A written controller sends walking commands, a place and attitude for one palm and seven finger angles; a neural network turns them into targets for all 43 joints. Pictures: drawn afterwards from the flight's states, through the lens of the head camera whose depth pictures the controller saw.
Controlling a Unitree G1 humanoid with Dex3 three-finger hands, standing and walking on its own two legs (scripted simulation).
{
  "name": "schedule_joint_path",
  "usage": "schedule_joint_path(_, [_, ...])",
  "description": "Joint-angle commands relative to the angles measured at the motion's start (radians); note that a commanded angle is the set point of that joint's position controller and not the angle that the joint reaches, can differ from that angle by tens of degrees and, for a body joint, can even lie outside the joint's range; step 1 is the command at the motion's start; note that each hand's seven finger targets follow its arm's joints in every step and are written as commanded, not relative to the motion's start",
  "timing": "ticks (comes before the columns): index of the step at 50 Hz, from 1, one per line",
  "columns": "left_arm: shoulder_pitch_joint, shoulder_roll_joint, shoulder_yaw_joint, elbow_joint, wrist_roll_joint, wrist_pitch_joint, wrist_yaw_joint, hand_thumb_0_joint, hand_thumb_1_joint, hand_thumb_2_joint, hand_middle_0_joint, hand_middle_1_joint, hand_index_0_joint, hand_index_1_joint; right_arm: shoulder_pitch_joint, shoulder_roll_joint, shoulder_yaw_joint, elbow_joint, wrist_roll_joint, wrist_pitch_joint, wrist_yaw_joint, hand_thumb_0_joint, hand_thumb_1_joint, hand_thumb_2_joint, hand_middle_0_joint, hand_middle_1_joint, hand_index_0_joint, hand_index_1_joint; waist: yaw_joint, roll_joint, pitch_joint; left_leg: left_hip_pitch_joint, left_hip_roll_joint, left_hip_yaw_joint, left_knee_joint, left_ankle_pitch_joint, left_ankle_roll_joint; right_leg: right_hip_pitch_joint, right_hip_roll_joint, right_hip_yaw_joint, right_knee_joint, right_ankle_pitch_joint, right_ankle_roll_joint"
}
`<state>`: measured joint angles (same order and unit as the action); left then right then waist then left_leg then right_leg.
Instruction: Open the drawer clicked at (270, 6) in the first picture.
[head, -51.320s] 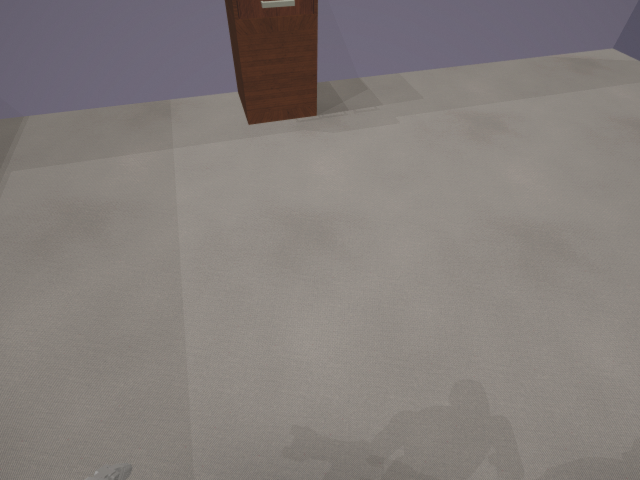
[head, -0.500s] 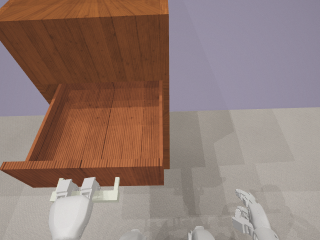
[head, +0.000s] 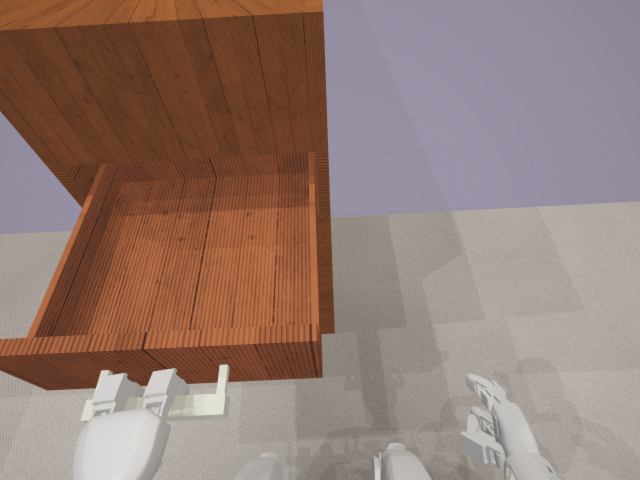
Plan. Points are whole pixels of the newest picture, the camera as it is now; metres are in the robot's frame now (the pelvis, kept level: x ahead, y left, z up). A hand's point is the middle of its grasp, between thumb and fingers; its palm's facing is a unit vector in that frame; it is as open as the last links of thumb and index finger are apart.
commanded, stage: open the thumb to release the handle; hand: left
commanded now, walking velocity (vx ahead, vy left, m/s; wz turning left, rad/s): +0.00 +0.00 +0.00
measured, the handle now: (161, 391) +0.23 +0.22 -0.02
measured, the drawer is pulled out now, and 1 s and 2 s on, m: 0.30 0.30 0.30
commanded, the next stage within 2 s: lift the hand off the handle in 0.52 s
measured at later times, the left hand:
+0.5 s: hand (140, 447) +0.17 +0.23 -0.03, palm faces -0.02 -0.06 -1.00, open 11.8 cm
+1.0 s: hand (150, 438) +0.18 +0.22 -0.03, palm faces +0.00 -0.05 -1.00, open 13.6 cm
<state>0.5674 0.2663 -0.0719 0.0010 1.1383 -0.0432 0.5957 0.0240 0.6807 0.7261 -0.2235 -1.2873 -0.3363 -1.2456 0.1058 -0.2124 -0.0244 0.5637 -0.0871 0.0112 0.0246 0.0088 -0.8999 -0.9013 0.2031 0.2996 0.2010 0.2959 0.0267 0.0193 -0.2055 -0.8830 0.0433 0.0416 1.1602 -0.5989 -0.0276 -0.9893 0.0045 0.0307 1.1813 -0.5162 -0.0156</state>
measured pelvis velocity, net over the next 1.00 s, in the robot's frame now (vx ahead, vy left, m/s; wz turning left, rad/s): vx -0.02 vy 0.00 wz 0.04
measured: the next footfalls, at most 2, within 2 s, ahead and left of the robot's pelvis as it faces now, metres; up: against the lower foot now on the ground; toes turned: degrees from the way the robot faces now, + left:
none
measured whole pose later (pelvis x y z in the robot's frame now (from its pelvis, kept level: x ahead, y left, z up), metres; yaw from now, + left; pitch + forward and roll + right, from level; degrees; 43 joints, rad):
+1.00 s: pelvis -0.02 +0.00 +0.01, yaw +2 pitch +16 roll +1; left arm 0.32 0.26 -0.15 0.21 1.15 0.06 0.65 0.00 -0.49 0.30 -0.32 -1.20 -0.35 -1.25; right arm 0.09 -0.21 -0.03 0.65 -0.06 0.00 -0.05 0.01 -0.90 -0.90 0.20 0.30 0.20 0.30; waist 0.05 0.03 -0.17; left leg -0.86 0.02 0.00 1.12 -0.54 -0.03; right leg -0.94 -0.02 -0.01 1.12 -0.47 -0.02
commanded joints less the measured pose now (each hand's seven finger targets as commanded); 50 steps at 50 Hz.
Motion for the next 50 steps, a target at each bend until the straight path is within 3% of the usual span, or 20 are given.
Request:
schedule_joint_path(1, [-0.101, 0.182, 0.118, -0.127, 0.02, -0.005, 0.087, 0.0, 0.9, 0.9, -0.4, -1.35, -0.4, -1.35, -0.093, -0.121, -0.042, -0.108, -0.008, -0.035, -0.016, 0.0, -0.9, -0.9, 0.2, 0.3, 0.2, 0.3, -0.02, -0.076, -0.165, 0.073, -0.069, -0.037, -0.082, 0.347, 0.039, 0.151, 0.019, 0.021, -0.15, 0.431, -0.034])
schedule_joint_path(2, [-0.078, 0.148, 0.132, -0.094, 0.035, -0.008, 0.107, 0.0, 0.83, 0.87, -0.395, -1.342, -0.395, -1.342, -0.089, -0.106, -0.048, -0.115, -0.017, -0.043, -0.026, 0.0, -0.9, -0.9, 0.2, 0.3, 0.2, 0.3, 0.02, -0.05, -0.176, 0.061, -0.073, -0.03, -0.088, 0.306, 0.038, 0.163, 0.019, 0.001, -0.147, 0.354, -0.032])
schedule_joint_path(3, [-0.046, 0.141, 0.129, -0.045, 0.035, -0.003, 0.11, 0.0, 0.76, 0.84, -0.39, -1.335, -0.39, -1.335, -0.084, -0.103, -0.046, -0.112, -0.013, -0.053, -0.028, 0.0, -0.9, -0.9, 0.2, 0.3, 0.2, 0.3, 0.019, -0.045, -0.156, 0.061, -0.073, -0.03, -0.09, 0.288, 0.037, 0.153, 0.017, -0.01, -0.154, 0.324, -0.037])
schedule_joint_path(4, [-0.047, 0.163, 0.154, -0.063, 0.031, -0.001, 0.118, 0.0, 0.69, 0.81, -0.385, -1.327, -0.385, -1.327, -0.09, -0.108, -0.049, -0.113, -0.011, -0.054, -0.032, 0.0, -0.9, -0.9, 0.2, 0.3, 0.2, 0.3, 0.034, -0.031, -0.195, 0.08, -0.07, -0.03, -0.1, 0.305, 0.039, 0.168, 0.021, -0.012, -0.155, 0.336, -0.041])
schedule_joint_path(5, [-0.009, 0.136, 0.131, -0.039, 0.029, 0.007, 0.122, 0.0, 0.62, 0.78, -0.38, -1.32, -0.38, -1.32, -0.084, -0.104, -0.048, -0.113, -0.012, -0.057, -0.033, 0.0, -0.9, -0.9, 0.2, 0.3, 0.2, 0.3, 0.039, -0.027, -0.216, 0.104, -0.076, -0.025, -0.1, 0.326, 0.036, 0.17, 0.023, -0.009, -0.149, 0.342, -0.041])
schedule_joint_path(8, [-0.053, 0.111, 0.083, -0.108, -0.011, 0.045, 0.111, 0.0, 0.41, 0.69, -0.365, -1.298, -0.365, -1.298, -0.076, -0.113, -0.062, -0.112, -0.001, -0.057, -0.038, 0.0, -0.9, -0.9, 0.2, 0.3, 0.2, 0.3, 0.024, -0.024, -0.297, 0.156, -0.074, -0.021, -0.111, 0.367, 0.039, 0.231, 0.017, -0.028, -0.166, 0.392, -0.032])
schedule_joint_path(10, [-0.032, 0.088, 0.043, -0.079, -0.029, 0.072, 0.091, 0.0, 0.27, 0.63, -0.355, -1.283, -0.355, -1.283, -0.082, -0.115, -0.053, -0.109, 0.006, -0.056, -0.047, 0.0, -0.9, -0.9, 0.2, 0.3, 0.2, 0.3, 0.012, -0.062, -0.269, 0.144, -0.075, -0.019, -0.119, 0.362, 0.044, 0.253, 0.013, -0.029, -0.188, 0.408, -0.025])
schedule_joint_path(13, [-0.065, 0.118, 0.055, -0.053, -0.016, 0.079, 0.084, 0.0, 0.06, 0.54, -0.34, -1.26, -0.34, -1.26, -0.091, -0.115, -0.046, -0.1, 0.013, -0.053, -0.056, 0.0, -0.9, -0.9, 0.2, 0.3, 0.2, 0.3, 0.016, -0.092, -0.228, 0.116, -0.073, -0.023, -0.139, 0.314, 0.044, 0.257, 0.014, -0.033, -0.206, 0.36, -0.022])
schedule_joint_path(14, [-0.075, 0.14, 0.072, -0.049, -0.007, 0.077, 0.085, 0.0, -0.01, 0.51, -0.335, -1.253, -0.335, -1.253, -0.1, -0.118, -0.041, -0.102, 0.014, -0.051, -0.059, 0.0, -0.9, -0.9, 0.2, 0.3, 0.2, 0.3, 0.019, -0.081, -0.217, 0.114, -0.073, -0.026, -0.143, 0.315, 0.044, 0.246, 0.016, -0.036, -0.207, 0.35, -0.026])
schedule_joint_path(18, [-0.101, 0.103, 0.02, -0.026, 0.009, 0.068, 0.078, 0.0, -0.29, 0.39, -0.315, -1.222, -0.315, -1.222, -0.102, -0.11, -0.038, -0.096, 0.014, -0.055, -0.055, 0.0, -0.9, -0.9, 0.2, 0.3, 0.2, 0.3, 0.019, -0.037, -0.17, 0.128, -0.073, -0.023, -0.158, 0.284, 0.043, 0.215, 0.016, -0.041, -0.221, 0.283, -0.03])
schedule_joint_path(21, [-0.094, 0.112, 0.032, -0.021, 0.001, 0.069, 0.076, 0.0, -0.5, 0.3, -0.3, -1.2, -0.3, -1.2, -0.097, -0.111, -0.039, -0.1, 0.016, -0.053, -0.053, 0.0, -0.9, -0.9, 0.2, 0.3, 0.2, 0.3, 0.021, -0.031, -0.167, 0.139, -0.072, -0.023, -0.165, 0.28, 0.043, 0.218, 0.018, -0.044, -0.229, 0.264, -0.031])
schedule_joint_path(29, [-0.172, 0.109, 0.022, -0.018, 0.011, 0.066, 0.082, 0.0, -0.5, 0.3, -0.3, -1.2, -0.3, -1.2, -0.104, -0.114, -0.039, -0.101, 0.012, -0.052, -0.055, 0.0, -0.9, -0.9, 0.2, 0.3, 0.2, 0.3, 0.013, -0.012, -0.164, 0.143, -0.072, -0.028, -0.172, 0.26, 0.043, 0.198, 0.019, -0.045, -0.236, 0.222, -0.034])
schedule_joint_path(30, [-0.17, 0.101, 0.011, -0.017, 0.012, 0.069, 0.083, 0.0, -0.5, 0.3, -0.3, -1.2, -0.3, -1.2, -0.107, -0.111, -0.039, -0.102, 0.011, -0.053, -0.054, 0.0, -0.9, -0.9, 0.2, 0.3, 0.2, 0.3, 0.016, -0.008, -0.163, 0.146, -0.073, -0.024, -0.171, 0.258, 0.043, 0.198, 0.016, -0.044, -0.237, 0.22, -0.032])
schedule_joint_path(31, [-0.189, 0.053, -0.045, -0.023, 0.01, 0.075, 0.079, 0.0, -0.5, 0.3, -0.3, -1.2, -0.3, -1.2, -0.107, -0.109, -0.04, -0.103, 0.009, -0.056, -0.051, 0.0, -0.9, -0.9, 0.2, 0.3, 0.2, 0.3, 0.0, -0.016, -0.166, 0.155, -0.072, -0.026, -0.168, 0.256, 0.045, 0.194, 0.015, -0.045, -0.242, 0.216, -0.031])
schedule_joint_path(37, [-0.261, 0.075, -0.03, 0.006, 0.019, 0.088, 0.085, 0.0, -0.5, 0.3, -0.3, -1.2, -0.3, -1.2, -0.103, -0.112, -0.042, -0.087, 0.011, -0.06, -0.061, 0.0, -0.9, -0.9, 0.2, 0.3, 0.2, 0.3, -0.001, -0.048, -0.174, 0.142, -0.073, -0.029, -0.171, 0.237, 0.045, 0.195, 0.013, -0.046, -0.247, 0.201, -0.026])
schedule_joint_path(40, [-0.275, 0.122, 0.022, 0.015, 0.028, 0.094, 0.096, 0.0, -0.5, 0.3, -0.3, -1.2, -0.3, -1.2, -0.106, -0.111, -0.041, -0.08, 0.013, -0.057, -0.07, 0.0, -0.9, -0.9, 0.2, 0.3, 0.2, 0.3, 0.017, -0.036, -0.197, 0.143, -0.075, -0.023, -0.174, 0.243, 0.042, 0.212, 0.014, -0.038, -0.244, 0.21, -0.029])
schedule_joint_path(42, [-0.28, 0.102, 0.007, 0.032, 0.019, 0.104, 0.097, 0.0, -0.5, 0.3, -0.3, -1.2, -0.3, -1.2, -0.105, -0.109, -0.04, -0.075, 0.016, -0.056, -0.071, 0.0, -0.9, -0.9, 0.2, 0.3, 0.2, 0.3, 0.008, -0.057, -0.186, 0.137, -0.075, -0.021, -0.176, 0.242, 0.044, 0.225, 0.011, -0.037, -0.255, 0.218, -0.026])
schedule_joint_path(46, [-0.335, 0.118, 0.02, 0.048, 0.01, 0.111, 0.096, 0.0, -0.5, 0.3, -0.3, -1.2, -0.3, -1.2, -0.11, -0.111, -0.04, -0.061, 0.022, -0.056, -0.082, 0.0, -0.9, -0.9, 0.2, 0.3, 0.2, 0.3, 0.004, -0.05, -0.173, 0.123, -0.077, -0.019, -0.182, 0.209, 0.045, 0.227, 0.008, -0.027, -0.272, 0.179, -0.023])
schedule_joint_path(50, [-0.314, 0.123, 0.022, -0.006, 0.001, 0.119, 0.097, 0.0, -0.5, 0.3, -0.3, -1.2, -0.3, -1.2, -0.112, -0.108, -0.041, -0.069, 0.023, -0.055, -0.085, 0.0, -0.9, -0.9, 0.2, 0.3, 0.2, 0.3, 0.015, -0.017, -0.219, 0.179, -0.077, -0.015, -0.2, 0.249, 0.044, 0.261, 0.012, -0.032, -0.277, 0.218, -0.026])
